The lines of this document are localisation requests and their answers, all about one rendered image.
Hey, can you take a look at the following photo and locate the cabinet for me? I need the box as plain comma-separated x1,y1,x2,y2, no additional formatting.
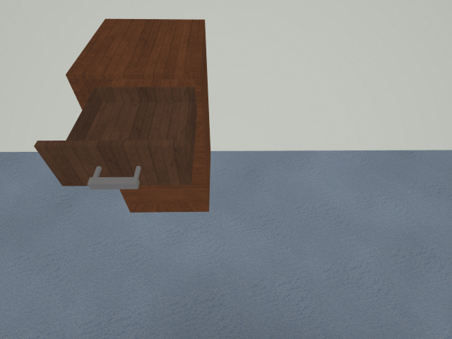
66,19,210,213

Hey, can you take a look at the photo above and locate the drawer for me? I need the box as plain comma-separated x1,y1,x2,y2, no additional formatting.
34,87,197,186

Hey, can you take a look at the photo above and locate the handle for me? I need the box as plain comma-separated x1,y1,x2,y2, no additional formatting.
87,166,141,189

